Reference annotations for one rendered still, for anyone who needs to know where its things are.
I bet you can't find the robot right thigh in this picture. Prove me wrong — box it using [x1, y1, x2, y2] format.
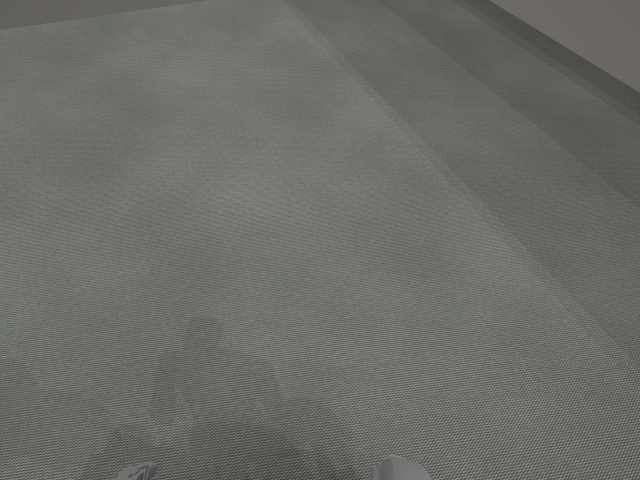
[370, 457, 432, 480]

